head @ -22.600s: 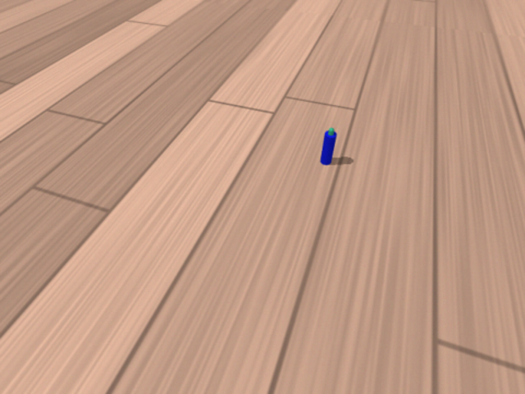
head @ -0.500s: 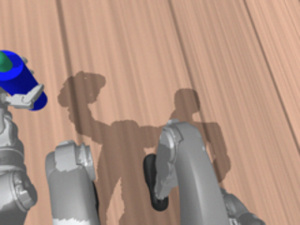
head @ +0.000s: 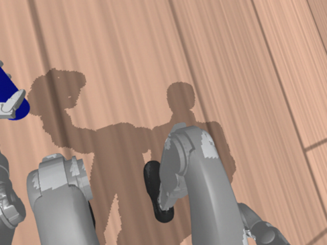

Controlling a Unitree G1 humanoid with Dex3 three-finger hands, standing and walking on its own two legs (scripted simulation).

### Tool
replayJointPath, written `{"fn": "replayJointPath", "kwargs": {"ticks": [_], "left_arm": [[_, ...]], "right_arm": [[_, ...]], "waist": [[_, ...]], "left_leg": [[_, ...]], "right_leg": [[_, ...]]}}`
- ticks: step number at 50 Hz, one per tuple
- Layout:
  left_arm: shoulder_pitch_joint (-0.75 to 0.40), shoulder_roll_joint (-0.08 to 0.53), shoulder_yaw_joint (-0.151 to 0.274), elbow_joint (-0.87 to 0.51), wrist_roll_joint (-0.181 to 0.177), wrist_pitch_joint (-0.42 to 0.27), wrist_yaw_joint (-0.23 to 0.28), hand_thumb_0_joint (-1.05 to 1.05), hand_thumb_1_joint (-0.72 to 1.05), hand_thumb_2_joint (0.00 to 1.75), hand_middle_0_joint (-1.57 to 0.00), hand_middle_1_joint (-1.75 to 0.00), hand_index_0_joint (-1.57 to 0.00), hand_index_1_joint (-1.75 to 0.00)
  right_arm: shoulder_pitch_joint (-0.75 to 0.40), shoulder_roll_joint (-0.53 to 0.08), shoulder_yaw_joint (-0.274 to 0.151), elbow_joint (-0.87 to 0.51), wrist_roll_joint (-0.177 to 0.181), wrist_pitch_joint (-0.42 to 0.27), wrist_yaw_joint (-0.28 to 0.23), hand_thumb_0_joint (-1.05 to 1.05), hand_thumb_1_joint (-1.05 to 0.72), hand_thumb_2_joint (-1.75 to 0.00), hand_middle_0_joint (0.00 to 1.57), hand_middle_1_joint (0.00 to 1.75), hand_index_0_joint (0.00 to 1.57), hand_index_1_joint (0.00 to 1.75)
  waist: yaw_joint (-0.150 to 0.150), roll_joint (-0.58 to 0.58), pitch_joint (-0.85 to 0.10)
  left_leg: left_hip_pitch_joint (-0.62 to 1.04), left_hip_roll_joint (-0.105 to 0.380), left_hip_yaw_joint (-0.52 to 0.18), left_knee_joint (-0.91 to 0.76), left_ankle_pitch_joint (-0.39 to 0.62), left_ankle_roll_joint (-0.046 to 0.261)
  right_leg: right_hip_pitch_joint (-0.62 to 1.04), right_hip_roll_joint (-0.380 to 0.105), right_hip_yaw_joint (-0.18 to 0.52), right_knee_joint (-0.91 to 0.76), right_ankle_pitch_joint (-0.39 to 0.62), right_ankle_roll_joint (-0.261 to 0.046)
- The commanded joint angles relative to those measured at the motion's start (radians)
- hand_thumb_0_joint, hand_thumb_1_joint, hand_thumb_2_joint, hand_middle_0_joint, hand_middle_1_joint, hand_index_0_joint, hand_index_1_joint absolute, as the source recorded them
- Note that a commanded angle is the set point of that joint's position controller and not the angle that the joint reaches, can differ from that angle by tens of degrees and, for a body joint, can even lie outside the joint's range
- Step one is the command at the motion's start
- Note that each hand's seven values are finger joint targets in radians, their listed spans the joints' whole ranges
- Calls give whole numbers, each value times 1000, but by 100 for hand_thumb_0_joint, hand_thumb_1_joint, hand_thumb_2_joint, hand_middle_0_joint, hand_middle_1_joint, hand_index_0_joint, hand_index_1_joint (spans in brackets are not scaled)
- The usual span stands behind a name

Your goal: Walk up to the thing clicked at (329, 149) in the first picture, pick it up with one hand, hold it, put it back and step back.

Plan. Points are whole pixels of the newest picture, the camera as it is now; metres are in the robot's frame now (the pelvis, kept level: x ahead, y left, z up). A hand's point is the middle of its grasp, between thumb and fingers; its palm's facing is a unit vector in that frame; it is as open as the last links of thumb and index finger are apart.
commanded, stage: lower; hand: left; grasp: from the side
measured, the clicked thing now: out of the picture +0.47 +0.26 -0.13
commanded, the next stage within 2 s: loosen in 0.88 s
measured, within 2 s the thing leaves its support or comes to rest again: rests again in 1.50 s
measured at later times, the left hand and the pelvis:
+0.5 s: hand (4, 94) +0.48 +0.26 -0.17, palm faces +0.24 -0.97 -0.02, open 8.9 cm; pelvis +0.00 +0.01 -0.01, yaw -3 degrees
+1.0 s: hand (11, 96) +0.48 +0.25 -0.19, palm faces +0.21 -0.98 -0.04, open 8.9 cm; pelvis -0.01 +0.01 -0.01, yaw -5 degrees
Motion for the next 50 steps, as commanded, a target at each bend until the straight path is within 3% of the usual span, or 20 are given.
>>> {"fn": "replayJointPath", "kwargs": {"ticks": [1,6,7,10,13,16,19,23,25,27,29,33,34,37,39,42,45,49,50], "left_arm": [[-328,279,49,-228,-16,-149,-9,0,25,128,-137,-146,-137,-146],[-357,270,35,-244,-45,-161,-20,0,29,127,-135,-144,-135,-144],[-376,311,41,-262,-37,-166,-17,0,27,127,-134,-143,-134,-144],[-368,288,17,-236,-21,-174,-7,0,24,128,-135,-145,-135,-145],[-369,334,27,-236,-11,-183,9,0,21,126,-134,-143,-134,-144],[-387,306,10,-195,-15,-191,24,0,20,126,-134,-143,-134,-144],[-349,337,33,-162,-20,-196,32,0,22,128,-133,-143,-133,-144],[-350,304,-6,-123,-7,-207,41,0,27,130,-135,-145,-135,-146],[-330,334,-10,-105,12,-211,47,0,29,129,-134,-144,-135,-145],[-337,326,-19,-99,16,-216,52,0,30,130,-135,-145,-135,-145],[-367,337,-20,-106,5,-225,53,0,29,130,-135,-145,-136,-146],[-356,371,17,-105,-14,-239,73,0,28,130,-135,-145,-135,-145],[-363,366,15,-105,-17,-243,75,0,28,130,-135,-145,-135,-146],[-379,383,7,-121,-19,-255,77,0,32,132,-136,-146,-136,-146],[-376,372,-18,-113,-5,-259,77,0,33,132,-136,-146,-136,-146],[-363,386,-25,-99,9,-263,76,0,33,132,-135,-144,-135,-145],[-351,375,-21,-75,1,-262,79,0,31,131,-136,-145,-137,-146],[-330,376,-9,-60,-14,-262,79,0,32,133,-137,-146,-137,-147],[-338,372,-20,-54,-13,-262,79,0,32,125,-142,-142,-142,-142]], "right_arm": [[140,-303,-67,-12,-23,9,-14,0,-92,-91,20,30,20,30],[121,-333,-42,-16,-36,4,-14,0,-92,-91,20,30,20,30],[118,-333,-38,-13,-41,5,-16,0,-92,-91,20,30,20,30],[97,-338,-25,-17,-53,6,-16,0,-92,-91,20,30,20,30],[86,-343,-13,-18,-61,10,-18,0,-92,-91,20,30,20,30],[68,-352,-1,-28,-67,13,-14,0,-92,-91,20,30,20,30],[70,-359,14,-32,-74,17,-15,0,-92,-91,20,30,20,30],[45,-369,31,-40,-84,21,-14,0,-91,-91,20,30,20,30],[23,-364,39,-49,-88,23,-13,0,-90,-90,20,30,20,30],[14,-367,47,-57,-92,25,-14,0,-90,-90,20,30,20,30],[7,-371,55,-60,-95,26,-13,0,-90,-90,20,30,20,30],[0,-377,70,-68,-102,27,-11,0,-90,-90,20,30,20,30],[1,-380,73,-69,-104,26,-11,0,-91,-90,20,30,20,30],[-10,-380,82,-64,-109,26,-14,0,-91,-91,20,30,20,30],[-18,-378,87,-64,-114,23,-15,0,-90,-91,20,30,20,30],[-29,-376,92,-60,-119,27,-17,0,-90,-91,20,30,20,30],[-35,-383,97,-70,-119,28,-16,0,-91,-90,20,30,20,30],[-44,-396,98,-72,-119,30,-16,0,-90,-90,20,30,20,30],[-49,-396,103,-73,-121,31,-17,0,-91,-90,20,30,20,30]], "waist": [[-45,402,-723],[-74,480,-727],[-70,492,-724],[-87,496,-678],[-83,494,-682],[-110,486,-636],[-103,476,-638],[-133,494,-580],[-119,483,-565],[-133,479,-549],[-143,470,-542],[-132,461,-579],[-145,475,-576],[-145,493,-566],[-158,498,-549],[-153,498,-537],[-163,489,-526],[-155,485,-515],[-160,492,-508]], "left_leg": [[430,17,51,-287,199,-8],[529,27,20,-282,263,-23],[507,28,25,-278,247,-23],[528,34,10,-279,255,-29],[511,34,9,-265,256,-26],[497,36,-9,-271,211,-28],[496,36,-12,-265,221,-28],[532,43,-44,-278,230,-37],[498,41,-38,-274,213,-33],[501,44,-45,-275,208,-34],[480,42,-45,-266,184,-28],[494,44,-48,-252,216,-27],[501,45,-54,-256,218,-30],[501,46,-51,-248,217,-30],[503,48,-51,-246,217,-31],[507,52,-56,-246,229,-34],[502,50,-68,-255,205,-33],[518,54,-80,-260,199,-38],[515,54,-82,-260,199,-38]], "right_leg": [[445,61,-52,-161,168,-39],[418,61,-76,-139,216,-43],[436,64,-73,-141,208,-43],[407,62,-87,-137,215,-43],[435,67,-87,-136,224,-41],[405,66,-103,-132,191,-40],[438,71,-110,-136,204,-35],[395,67,-130,-126,213,-34],[405,74,-129,-130,203,-35],[398,73,-134,-129,203,-33],[408,76,-136,-136,192,-29],[453,83,-137,-138,216,-25],[457,82,-142,-136,220,-24],[458,86,-141,-136,223,-23],[454,86,-144,-139,226,-23],[452,88,-147,-135,233,-25],[446,88,-160,-139,219,-24],[433,89,-166,-135,215,-24],[434,89,-169,-134,214,-23]]}}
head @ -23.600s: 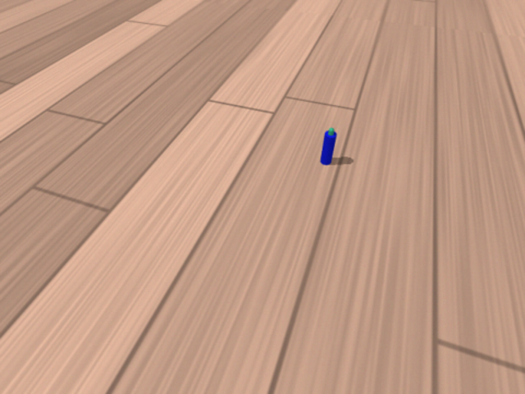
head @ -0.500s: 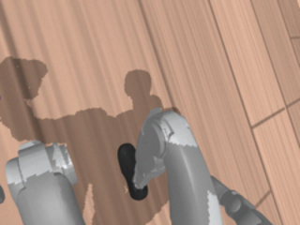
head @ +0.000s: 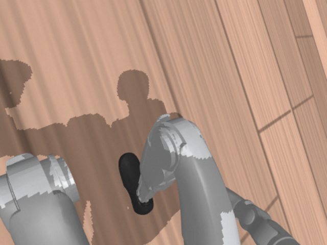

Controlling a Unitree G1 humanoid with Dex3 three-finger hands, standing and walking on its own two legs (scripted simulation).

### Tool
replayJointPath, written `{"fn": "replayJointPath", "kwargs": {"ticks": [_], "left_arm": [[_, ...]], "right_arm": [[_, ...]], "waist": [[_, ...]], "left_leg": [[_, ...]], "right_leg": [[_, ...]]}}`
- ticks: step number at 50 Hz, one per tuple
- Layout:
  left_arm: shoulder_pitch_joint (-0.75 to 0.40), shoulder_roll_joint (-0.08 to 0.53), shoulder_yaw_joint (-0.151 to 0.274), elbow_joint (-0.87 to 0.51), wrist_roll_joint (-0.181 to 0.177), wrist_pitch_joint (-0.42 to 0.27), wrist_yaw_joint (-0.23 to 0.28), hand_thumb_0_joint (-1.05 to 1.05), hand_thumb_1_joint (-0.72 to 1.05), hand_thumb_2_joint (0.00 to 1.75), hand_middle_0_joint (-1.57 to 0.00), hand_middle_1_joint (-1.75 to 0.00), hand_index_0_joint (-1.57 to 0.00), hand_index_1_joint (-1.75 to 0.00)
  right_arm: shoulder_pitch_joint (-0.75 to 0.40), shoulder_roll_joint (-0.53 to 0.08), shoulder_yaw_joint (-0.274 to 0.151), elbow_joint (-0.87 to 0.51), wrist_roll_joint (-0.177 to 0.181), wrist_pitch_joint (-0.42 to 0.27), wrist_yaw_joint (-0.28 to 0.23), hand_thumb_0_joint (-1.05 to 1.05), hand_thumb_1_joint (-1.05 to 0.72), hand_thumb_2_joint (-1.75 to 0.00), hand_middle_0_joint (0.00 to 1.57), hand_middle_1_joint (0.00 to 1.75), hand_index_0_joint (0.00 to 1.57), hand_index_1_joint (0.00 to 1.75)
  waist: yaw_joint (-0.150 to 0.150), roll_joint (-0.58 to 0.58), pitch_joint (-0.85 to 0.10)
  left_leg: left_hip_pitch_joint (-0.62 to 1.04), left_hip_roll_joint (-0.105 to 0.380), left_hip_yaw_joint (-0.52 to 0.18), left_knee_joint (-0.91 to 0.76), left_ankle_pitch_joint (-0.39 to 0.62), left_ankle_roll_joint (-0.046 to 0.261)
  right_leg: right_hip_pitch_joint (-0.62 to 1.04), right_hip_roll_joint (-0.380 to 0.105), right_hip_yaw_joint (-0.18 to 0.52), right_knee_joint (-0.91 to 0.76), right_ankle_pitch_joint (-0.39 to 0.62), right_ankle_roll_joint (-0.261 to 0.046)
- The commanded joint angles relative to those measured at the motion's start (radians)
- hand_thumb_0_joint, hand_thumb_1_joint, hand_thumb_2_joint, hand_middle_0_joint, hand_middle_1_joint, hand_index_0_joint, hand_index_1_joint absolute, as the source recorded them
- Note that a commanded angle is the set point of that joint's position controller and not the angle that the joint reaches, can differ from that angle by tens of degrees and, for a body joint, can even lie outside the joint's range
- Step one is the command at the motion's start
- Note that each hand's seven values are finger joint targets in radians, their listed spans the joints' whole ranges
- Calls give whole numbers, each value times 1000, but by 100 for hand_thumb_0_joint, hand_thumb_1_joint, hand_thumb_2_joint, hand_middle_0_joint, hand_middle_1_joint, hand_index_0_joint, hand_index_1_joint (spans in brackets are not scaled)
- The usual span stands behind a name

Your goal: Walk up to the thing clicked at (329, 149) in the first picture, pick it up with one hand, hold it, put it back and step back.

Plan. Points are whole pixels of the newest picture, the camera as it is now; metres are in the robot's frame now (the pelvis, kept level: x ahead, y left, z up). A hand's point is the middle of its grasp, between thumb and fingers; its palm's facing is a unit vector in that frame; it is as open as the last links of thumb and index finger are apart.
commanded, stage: loosen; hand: left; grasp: from the side
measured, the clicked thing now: out of the picture +0.47 +0.28 -0.18
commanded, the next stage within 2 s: open in 0.08 s
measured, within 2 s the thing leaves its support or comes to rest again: rests again in 0.50 s
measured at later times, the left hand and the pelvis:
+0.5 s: hand out of the picture +0.47 +0.28 -0.16, palm faces +0.30 -0.95 -0.02, open 12.1 cm; pelvis +0.00 +0.00 +0.00, yaw -1 degrees
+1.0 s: hand out of the picture +0.47 +0.35 -0.10, palm faces +0.34 -0.94 -0.07, open 17.3 cm; pelvis +0.00 +0.00 +0.01, yaw +1 degrees
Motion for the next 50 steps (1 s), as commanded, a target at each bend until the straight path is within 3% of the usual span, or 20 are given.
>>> {"fn": "replayJointPath", "kwargs": {"ticks": [1,5,7,9,11,13,15,21,26,31,34,40,43,45,47,49,50], "left_arm": [[-324,169,20,-222,-35,-121,1,0,24,117,-134,-134,-134,-134],[-332,177,31,-244,-51,-131,-3,0,13,86,-118,-110,-119,-109],[-330,169,18,-236,-46,-131,-7,0,9,77,-111,-101,-112,-100],[-324,187,23,-238,-43,-130,-4,0,0,70,-106,-95,-107,-94],[-329,190,19,-247,-38,-133,-5,0,-14,63,-90,-79,-91,-80],[-319,179,15,-237,-35,-130,-6,0,-17,52,-77,-67,-76,-67],[-301,172,15,-197,-35,-121,-6,0,-25,42,-70,-58,-70,-58],[-240,124,-19,-74,-38,-86,-13,0,-38,30,-56,-43,-55,-43],[-251,133,0,-97,-61,-102,-21,0,-39,21,-43,-30,-43,-30],[-304,147,-8,-96,-66,-120,-24,0,-45,16,-24,-16,-23,-16],[-310,206,17,-136,-64,-131,-30,0,-50,7,-10,-3,-9,-4],[-295,379,143,-296,-49,-104,-62,0,-57,4,-7,-1,-6,-2],[-248,398,176,-385,-47,-52,-98,0,-57,4,-8,-1,-7,-2],[-194,316,141,-366,-50,4,-141,0,-55,4,-8,-2,-7,-3],[-146,182,53,-298,-62,68,-184,0,-54,6,-11,-4,-10,-5],[-122,104,-3,-234,-85,128,-222,0,-58,5,-10,-5,-10,-5],[-139,119,0,-275,-93,144,-234,0,-60,5,-7,-4,-7,-3]], "right_arm": [[89,-363,-105,5,-9,14,-19,0,-91,-90,20,30,20,30],[86,-364,-101,5,-8,10,-21,0,-92,-90,20,30,20,30],[94,-360,-100,7,-11,12,-21,0,-92,-90,20,30,20,30],[88,-357,-98,10,-12,12,-22,0,-92,-90,20,30,20,30],[83,-356,-95,5,-14,14,-21,0,-92,-90,20,30,20,30],[91,-360,-98,10,-15,15,-22,0,-91,-90,20,30,20,30],[86,-364,-98,6,-12,16,-23,0,-92,-90,20,30,20,30],[75,-361,-89,-26,0,31,-23,0,-91,-90,20,30,20,30],[66,-365,-89,-38,3,29,-22,0,-91,-90,20,30,20,30],[65,-358,-79,-35,2,21,-24,0,-89,-90,20,30,20,30],[69,-357,-79,-30,1,19,-28,0,-89,-90,20,30,20,30],[99,-367,-100,-18,6,40,-44,0,-90,-90,20,30,20,30],[116,-369,-135,-34,23,55,-52,0,-91,-90,20,30,20,30],[136,-362,-160,-33,39,62,-60,0,-91,-90,20,30,20,30],[165,-344,-177,-12,61,61,-62,0,-90,-90,20,30,20,30],[173,-330,-187,-21,90,57,-66,0,-89,-90,20,30,20,30],[187,-329,-194,-23,98,54,-68,0,-88,-90,20,30,20,30]], "waist": [[-131,609,-669],[-133,617,-677],[-145,627,-678],[-133,619,-678],[-133,629,-675],[-140,635,-671],[-145,627,-658],[-141,518,-564],[-134,508,-585],[-151,506,-582],[-127,529,-607],[-57,700,-733],[-14,774,-812],[-20,777,-811],[-48,703,-722],[-71,558,-632],[-67,518,-627]], "left_leg": [[480,59,43,-347,216,-39],[486,61,44,-343,237,-39],[491,62,42,-343,252,-41],[471,60,51,-337,243,-38],[480,61,48,-344,234,-39],[497,64,44,-345,248,-42],[498,65,38,-350,241,-44],[374,57,37,-365,127,-26],[392,59,31,-360,137,-25],[363,57,45,-346,126,-17],[364,58,60,-342,115,-17],[513,70,64,-378,239,-44],[584,72,67,-415,280,-57],[611,75,65,-432,314,-61],[512,68,77,-435,262,-48],[365,59,88,-422,159,-18],[334,56,90,-424,135,-10]], "right_leg": [[341,57,-70,-127,191,-54],[359,58,-69,-125,209,-53],[367,60,-72,-125,219,-53],[376,62,-68,-130,214,-55],[371,63,-70,-130,206,-56],[363,61,-71,-130,212,-56],[343,60,-77,-129,206,-57],[318,62,-87,-156,128,-54],[324,65,-85,-152,137,-52],[344,68,-76,-159,132,-52],[368,70,-67,-165,121,-53],[380,61,-57,-133,188,-65],[362,56,-49,-123,198,-73],[318,50,-49,-122,207,-75],[277,48,-45,-138,185,-76],[266,50,-41,-175,131,-69],[278,48,-40,-188,117,-65]]}}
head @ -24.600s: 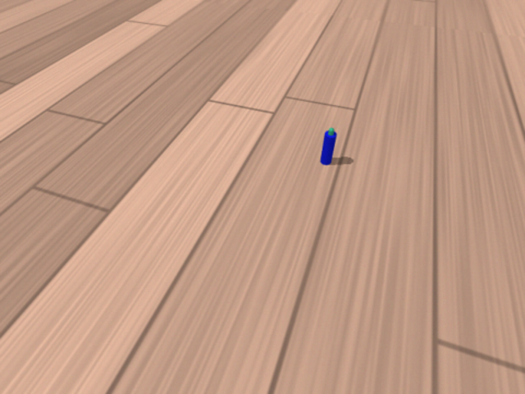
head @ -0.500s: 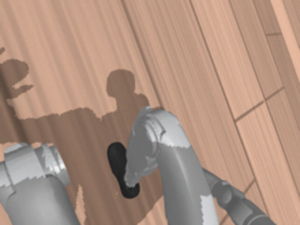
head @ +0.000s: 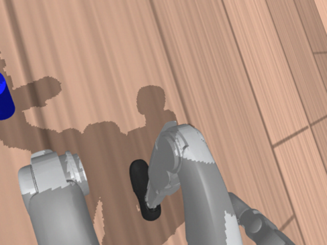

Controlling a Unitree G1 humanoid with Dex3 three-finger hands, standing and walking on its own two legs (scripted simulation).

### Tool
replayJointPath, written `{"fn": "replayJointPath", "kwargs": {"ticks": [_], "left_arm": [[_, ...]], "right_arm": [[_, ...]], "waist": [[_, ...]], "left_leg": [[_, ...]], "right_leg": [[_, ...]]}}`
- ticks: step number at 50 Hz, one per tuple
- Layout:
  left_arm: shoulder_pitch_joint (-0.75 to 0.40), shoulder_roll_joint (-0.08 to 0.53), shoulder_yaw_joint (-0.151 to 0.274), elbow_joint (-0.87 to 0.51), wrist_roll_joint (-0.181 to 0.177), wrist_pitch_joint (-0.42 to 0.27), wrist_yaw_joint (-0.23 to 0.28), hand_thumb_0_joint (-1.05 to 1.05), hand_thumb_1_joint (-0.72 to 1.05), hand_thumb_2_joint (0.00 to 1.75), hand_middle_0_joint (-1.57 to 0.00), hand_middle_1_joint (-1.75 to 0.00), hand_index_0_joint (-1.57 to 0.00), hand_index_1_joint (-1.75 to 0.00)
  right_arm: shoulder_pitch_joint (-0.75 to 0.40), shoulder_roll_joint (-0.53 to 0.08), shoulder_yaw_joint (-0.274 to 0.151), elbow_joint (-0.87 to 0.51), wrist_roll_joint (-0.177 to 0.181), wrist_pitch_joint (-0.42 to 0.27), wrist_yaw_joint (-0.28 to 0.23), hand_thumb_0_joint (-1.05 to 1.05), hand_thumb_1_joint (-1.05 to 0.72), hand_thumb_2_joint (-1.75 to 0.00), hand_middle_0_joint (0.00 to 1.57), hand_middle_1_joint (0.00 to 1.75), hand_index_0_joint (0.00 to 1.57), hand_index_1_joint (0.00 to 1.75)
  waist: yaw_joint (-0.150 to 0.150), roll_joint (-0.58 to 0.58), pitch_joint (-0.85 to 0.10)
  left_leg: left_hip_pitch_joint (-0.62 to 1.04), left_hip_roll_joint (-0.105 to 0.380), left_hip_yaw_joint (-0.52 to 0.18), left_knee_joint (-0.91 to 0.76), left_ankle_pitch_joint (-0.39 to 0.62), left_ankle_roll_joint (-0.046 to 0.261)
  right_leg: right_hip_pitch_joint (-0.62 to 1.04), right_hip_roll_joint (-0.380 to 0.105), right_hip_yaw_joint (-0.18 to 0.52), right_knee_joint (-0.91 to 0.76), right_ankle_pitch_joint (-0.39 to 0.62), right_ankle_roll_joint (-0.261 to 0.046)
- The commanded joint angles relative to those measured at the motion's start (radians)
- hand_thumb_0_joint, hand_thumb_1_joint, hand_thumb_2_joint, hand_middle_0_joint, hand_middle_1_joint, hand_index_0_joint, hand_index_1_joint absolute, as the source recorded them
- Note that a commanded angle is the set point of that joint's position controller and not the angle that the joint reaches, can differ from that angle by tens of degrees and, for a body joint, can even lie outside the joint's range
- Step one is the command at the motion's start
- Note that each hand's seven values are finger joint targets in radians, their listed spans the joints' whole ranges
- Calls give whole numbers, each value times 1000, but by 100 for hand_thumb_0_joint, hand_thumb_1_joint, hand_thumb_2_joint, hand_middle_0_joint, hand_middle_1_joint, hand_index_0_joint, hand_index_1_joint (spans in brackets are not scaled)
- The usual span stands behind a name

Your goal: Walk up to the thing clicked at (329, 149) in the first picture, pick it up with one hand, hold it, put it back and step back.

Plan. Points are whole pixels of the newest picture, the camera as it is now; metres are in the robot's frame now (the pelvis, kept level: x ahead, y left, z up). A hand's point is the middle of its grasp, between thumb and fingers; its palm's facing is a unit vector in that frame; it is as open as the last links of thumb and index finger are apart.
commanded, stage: rise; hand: left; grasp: from the side
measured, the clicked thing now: out of the picture +0.46 +0.27 -0.19
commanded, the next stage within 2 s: home in 0.10 s
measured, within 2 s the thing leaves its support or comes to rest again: neither
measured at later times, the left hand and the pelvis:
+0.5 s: hand out of the picture +0.37 +0.39 +0.02, palm faces +0.26 -0.84 -0.49, open 17.2 cm; pelvis +0.01 -0.01 +0.09, yaw +8 degrees
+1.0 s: hand out of the picture +0.29 +0.28 +0.21, palm faces +0.29 -0.87 -0.40, open 17.1 cm; pelvis +0.07 -0.01 +0.31, yaw +12 degrees
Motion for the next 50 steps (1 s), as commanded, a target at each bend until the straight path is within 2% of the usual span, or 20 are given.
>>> {"fn": "replayJointPath", "kwargs": {"ticks": [1,2,3,4,6,10,11,13,14,17,18,22,23,27,28,33,37,41,43,50], "left_arm": [[-145,54,-68,-105,-38,54,-83,0,-61,3,-5,-3,-6,-2],[-194,61,-61,-173,-54,59,-93,0,-61,2,-4,-3,-5,-2],[-209,15,-90,-163,-66,67,-103,0,-53,7,-4,0,-3,-1],[-166,189,-49,-147,117,133,-43,0,-57,8,-8,-7,-7,-7],[-246,101,-91,-233,107,192,-26,0,-57,9,-8,-7,-7,-8],[-181,352,81,-474,164,302,41,0,-61,9,-11,-8,-9,-9],[-255,347,56,-564,174,324,50,0,-53,17,-8,-10,-8,-10],[-187,286,46,-566,180,378,70,0,-45,12,-6,-7,-6,-7],[-107,202,5,-507,181,411,78,0,-46,11,-6,-7,-6,-7],[-20,85,-27,-532,185,492,98,0,-51,8,-6,-7,-6,-7],[67,-22,-90,-479,186,527,97,0,-51,9,-7,-7,-6,-7],[217,-181,-186,-591,170,628,116,0,-54,7,-6,-6,-6,-7],[179,-163,-186,-695,165,644,128,0,-52,8,-6,-7,-6,-7],[300,-113,-147,-913,153,725,180,0,-48,10,-6,-7,-6,-7],[370,-109,-139,-927,152,746,194,0,-48,11,-7,-8,-7,-8],[421,-122,-138,-1062,146,813,265,0,-45,12,-7,-8,-7,-8],[574,-273,-220,-1038,138,855,303,0,-46,11,-7,-8,-7,-8],[675,-353,-266,-986,128,898,326,0,-49,9,-6,-7,-6,-7],[674,-413,-317,-992,119,914,329,0,-48,10,-6,-7,-6,-7],[823,-471,-369,-1071,100,990,357,0,-55,6,-5,-5,-5,-6]], "right_arm": [[106,-327,-151,-8,42,3,-30,0,-88,-89,20,30,20,30],[128,-322,-161,-4,48,0,-28,0,-87,-89,20,30,20,30],[122,-318,-167,-15,56,-2,-24,0,-83,-89,20,30,20,30],[164,-284,-223,21,81,14,-24,0,-91,-92,20,30,20,30],[185,-271,-243,3,109,28,-21,0,-95,-92,20,30,20,30],[219,-271,-315,-45,160,63,-36,0,-102,-94,20,30,20,30],[220,-228,-305,-41,167,72,-38,0,-94,-90,20,30,20,30],[250,-206,-335,-21,185,87,-48,0,-90,-90,20,30,20,30],[244,-194,-348,-18,195,87,-53,0,-90,-90,20,30,20,30],[276,-170,-396,-28,215,89,-61,0,-90,-90,20,30,20,30],[273,-159,-407,-42,224,88,-62,0,-90,-90,20,30,20,30],[278,-149,-464,-67,261,77,-66,0,-89,-90,20,30,20,30],[279,-136,-465,-80,266,74,-69,0,-89,-90,20,30,20,30],[274,-118,-498,-124,302,66,-96,0,-89,-90,20,30,20,30],[265,-115,-500,-139,309,61,-106,0,-89,-90,20,30,20,30],[240,-60,-490,-165,323,26,-160,0,-89,-90,20,30,20,30],[245,-19,-482,-145,315,-16,-193,0,-89,-90,20,30,20,30],[266,-6,-477,-135,311,-51,-209,0,-89,-90,20,30,20,30],[272,0,-474,-136,311,-66,-212,0,-89,-90,20,30,20,30],[287,6,-475,-156,310,-107,-227,0,-89,-90,20,30,20,30]], "waist": [[-89,434,-529],[-89,421,-574],[-92,403,-583],[7,508,-682],[-12,548,-758],[124,727,-989],[113,747,-988],[115,706,-925],[109,667,-859],[132,583,-904],[120,532,-880],[134,377,-902],[138,356,-927],[181,277,-1019],[199,270,-1015],[214,271,-960],[209,297,-916],[212,266,-826],[199,266,-790],[225,248,-737]], "left_leg": [[316,44,62,-375,118,-12],[327,41,65,-363,122,-8],[318,36,63,-365,103,-4],[446,38,86,-432,148,-22],[519,44,79,-469,147,-32],[656,40,114,-562,195,-41],[644,39,131,-563,187,-38],[593,30,154,-587,184,-30],[554,25,163,-603,143,-24],[592,22,173,-632,171,-21],[581,20,169,-651,162,-17],[616,12,167,-735,104,-2],[615,11,175,-752,89,3],[697,8,204,-843,85,18],[727,10,206,-874,96,18],[842,10,231,-1018,86,20],[964,6,262,-1086,229,15],[1062,10,266,-1173,324,12],[1126,14,260,-1229,347,8],[1351,16,263,-1404,468,-6]], "right_leg": [[272,48,-55,-162,110,-57],[284,49,-52,-165,114,-57],[283,46,-52,-168,100,-56],[252,33,-26,-175,97,-68],[210,31,-22,-173,85,-72],[265,19,36,-173,97,-83],[257,23,50,-179,88,-86],[241,26,66,-201,87,-92],[227,24,74,-224,57,-92],[229,20,89,-278,60,-94],[228,18,88,-299,49,-93],[286,14,102,-415,12,-89],[340,13,110,-446,4,-86],[560,9,150,-580,-3,-73],[597,9,159,-602,2,-71],[767,7,207,-757,-14,-66],[898,6,222,-860,116,-70],[1013,5,220,-968,204,-69],[1056,4,213,-1017,223,-71],[1275,8,203,-1190,328,-69]]}}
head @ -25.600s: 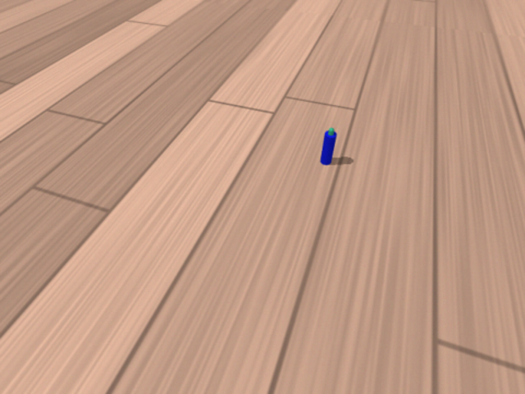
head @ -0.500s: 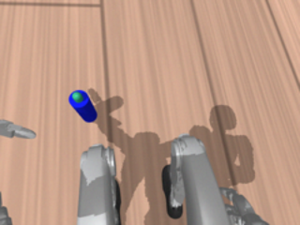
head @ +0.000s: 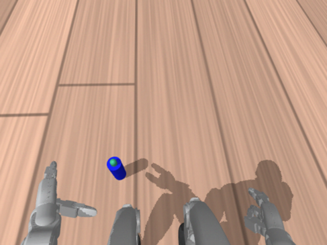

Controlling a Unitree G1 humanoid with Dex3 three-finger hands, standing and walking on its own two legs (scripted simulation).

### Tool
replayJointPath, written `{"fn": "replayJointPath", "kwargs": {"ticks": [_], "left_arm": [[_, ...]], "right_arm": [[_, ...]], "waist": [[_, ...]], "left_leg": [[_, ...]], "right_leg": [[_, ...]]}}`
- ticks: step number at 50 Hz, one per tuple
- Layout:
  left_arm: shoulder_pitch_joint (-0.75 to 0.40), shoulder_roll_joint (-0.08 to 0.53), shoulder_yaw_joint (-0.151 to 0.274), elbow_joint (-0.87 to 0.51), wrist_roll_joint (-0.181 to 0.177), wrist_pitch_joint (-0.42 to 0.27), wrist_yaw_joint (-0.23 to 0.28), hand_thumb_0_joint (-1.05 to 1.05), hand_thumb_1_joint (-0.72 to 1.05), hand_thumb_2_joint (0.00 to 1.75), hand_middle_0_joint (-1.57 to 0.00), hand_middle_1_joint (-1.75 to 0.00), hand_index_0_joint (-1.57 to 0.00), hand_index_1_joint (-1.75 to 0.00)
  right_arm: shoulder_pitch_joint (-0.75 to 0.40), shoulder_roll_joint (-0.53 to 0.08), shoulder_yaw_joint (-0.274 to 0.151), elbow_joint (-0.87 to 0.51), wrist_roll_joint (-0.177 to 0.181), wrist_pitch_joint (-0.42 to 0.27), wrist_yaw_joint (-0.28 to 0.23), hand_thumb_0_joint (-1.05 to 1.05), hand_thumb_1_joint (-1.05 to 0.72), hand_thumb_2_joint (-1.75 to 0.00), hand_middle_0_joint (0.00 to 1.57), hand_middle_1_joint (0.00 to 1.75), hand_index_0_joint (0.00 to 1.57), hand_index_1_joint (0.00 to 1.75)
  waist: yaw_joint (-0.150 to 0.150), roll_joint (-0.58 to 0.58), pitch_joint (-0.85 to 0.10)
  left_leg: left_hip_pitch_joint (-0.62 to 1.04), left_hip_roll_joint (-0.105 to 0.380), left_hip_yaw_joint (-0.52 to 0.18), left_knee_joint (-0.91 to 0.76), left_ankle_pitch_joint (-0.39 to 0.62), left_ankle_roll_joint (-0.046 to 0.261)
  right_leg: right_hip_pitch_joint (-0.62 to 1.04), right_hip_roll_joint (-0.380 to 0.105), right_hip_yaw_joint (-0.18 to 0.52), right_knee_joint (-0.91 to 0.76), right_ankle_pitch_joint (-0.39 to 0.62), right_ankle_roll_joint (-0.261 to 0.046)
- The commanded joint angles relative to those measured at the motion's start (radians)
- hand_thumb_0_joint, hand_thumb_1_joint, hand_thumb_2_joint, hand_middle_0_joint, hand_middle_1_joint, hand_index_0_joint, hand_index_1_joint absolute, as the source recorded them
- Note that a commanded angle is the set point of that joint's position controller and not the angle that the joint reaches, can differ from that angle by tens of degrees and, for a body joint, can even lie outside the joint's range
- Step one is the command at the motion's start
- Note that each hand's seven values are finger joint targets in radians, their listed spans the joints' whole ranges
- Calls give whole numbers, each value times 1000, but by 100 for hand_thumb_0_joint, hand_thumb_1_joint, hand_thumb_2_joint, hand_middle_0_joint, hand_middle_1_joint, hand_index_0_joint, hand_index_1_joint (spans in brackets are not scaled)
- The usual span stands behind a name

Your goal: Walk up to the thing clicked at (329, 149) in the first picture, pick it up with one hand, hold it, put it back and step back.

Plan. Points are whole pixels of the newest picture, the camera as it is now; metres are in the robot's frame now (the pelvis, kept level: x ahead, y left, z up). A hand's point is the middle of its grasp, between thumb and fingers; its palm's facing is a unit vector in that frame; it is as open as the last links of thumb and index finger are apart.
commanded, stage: home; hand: left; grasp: from the side
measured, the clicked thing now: (116, 168) +0.44 +0.20 -0.51
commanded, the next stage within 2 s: none
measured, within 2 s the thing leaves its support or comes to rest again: neither
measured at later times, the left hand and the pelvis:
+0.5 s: hand (62, 220) +0.20 +0.19 +0.04, palm faces +0.12 -0.94 -0.30, open 17.5 cm; pelvis +0.03 +0.01 +0.09, yaw +1 degrees
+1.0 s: hand (71, 216) +0.20 +0.18 +0.04, palm faces +0.11 -0.95 -0.30, open 17.5 cm; pelvis +0.04 +0.00 +0.10, yaw +1 degrees
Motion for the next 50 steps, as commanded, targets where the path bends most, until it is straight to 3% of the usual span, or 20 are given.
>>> {"fn": "replayJointPath", "kwargs": {"ticks": [1,4,11,14,19,24,25,28,33,35,38,41,45,49,50], "left_arm": [[18,126,26,-229,-9,7,29,0,-55,6,-5,-5,-5,-5],[107,114,13,-294,-15,39,42,0,-55,6,-5,-6,-5,-6],[301,32,-60,-470,-29,103,55,0,-54,6,-6,-6,-5,-6],[373,-3,-95,-559,-34,122,53,0,-54,6,-5,-6,-5,-6],[423,-27,-116,-614,-32,131,39,0,-58,4,-5,-5,-5,-5],[423,-14,-93,-644,-27,121,28,0,-58,4,-5,-5,-4,-5],[403,-14,-93,-640,-24,117,25,0,-57,5,-5,-5,-5,-5],[386,-20,-94,-636,-23,109,21,0,-55,5,-5,-5,-5,-5],[407,-22,-98,-668,-21,108,21,0,-56,5,-5,-5,-5,-5],[442,-22,-90,-613,-21,115,21,0,-56,5,-5,-5,-5,-5],[379,-12,-83,-673,-24,105,22,0,-55,6,-5,-5,-5,-5],[430,-17,-82,-615,-23,110,20,0,-56,5,-5,-5,-5,-5],[446,-23,-81,-607,-22,109,16,0,-55,6,-5,-5,-5,-5],[445,-29,-86,-584,-22,109,13,0,-57,4,-5,-5,-5,-5],[411,-9,-77,-630,-24,105,14,0,-59,4,-5,-5,-5,-5]], "right_arm": [[84,-121,-54,-101,-4,-52,-25,0,-89,-90,20,30,20,30],[82,-108,-46,-122,-1,-62,-38,0,-90,-90,20,30,20,30],[78,-86,-37,-162,-4,-85,-69,0,-90,-90,20,30,20,30],[76,-75,-31,-185,-7,-103,-76,0,-90,-90,20,30,20,30],[62,-78,-31,-197,-15,-130,-82,0,-90,-90,20,30,20,30],[66,-77,-29,-203,-24,-155,-80,0,-90,-90,20,30,20,30],[65,-80,-34,-202,-28,-159,-82,0,-90,-90,20,30,20,30],[63,-75,-29,-196,-33,-172,-79,0,-90,-90,20,30,20,30],[63,-77,-30,-189,-36,-187,-79,0,-90,-90,20,30,20,30],[62,-73,-25,-181,-36,-186,-81,0,-90,-90,20,30,20,30],[51,-74,-27,-182,-35,-189,-82,0,-90,-90,20,30,20,30],[50,-74,-26,-180,-34,-189,-82,0,-90,-90,20,30,20,30],[59,-74,-30,-173,-36,-192,-84,0,-90,-90,20,30,20,30],[62,-72,-30,-159,-35,-190,-80,0,-90,-90,20,30,20,30],[59,-74,-31,-167,-35,-189,-79,0,-90,-90,20,30,20,30]], "waist": [[6,69,-328],[18,64,-287],[21,73,-167],[21,49,-117],[20,13,4],[20,15,19],[8,3,17],[16,29,26],[23,66,-55],[21,38,-27],[27,33,-46],[30,7,-19],[29,-7,-63],[27,-7,-35],[34,27,-28]], "left_leg": [[388,-20,17,-304,375,22],[454,-25,24,-378,384,22],[599,-23,22,-532,411,16],[612,-25,21,-573,369,20],[629,-13,5,-643,320,15],[640,-22,13,-654,300,18],[639,-25,19,-645,303,21],[641,-33,25,-652,272,20],[699,-32,21,-651,340,12],[682,-35,24,-646,331,15],[685,-37,28,-642,335,18],[670,-39,34,-630,361,21],[691,-39,41,-608,432,22],[687,-36,36,-623,413,21],[684,-38,38,-630,395,19]], "right_leg": [[430,18,36,-292,325,-16],[524,18,37,-371,339,-11],[637,34,7,-492,351,-12],[668,37,-2,-535,312,-10],[656,47,-24,-569,257,-7],[683,41,-16,-591,244,-5],[685,40,-12,-597,247,-4],[688,35,-6,-606,223,-5],[731,38,-8,-594,282,-9],[726,37,-7,-609,275,-6],[744,33,-2,-615,284,-5],[743,30,0,-621,312,-1],[774,27,7,-614,394,3],[759,31,-1,-613,367,1],[756,28,2,-617,349,-2]]}}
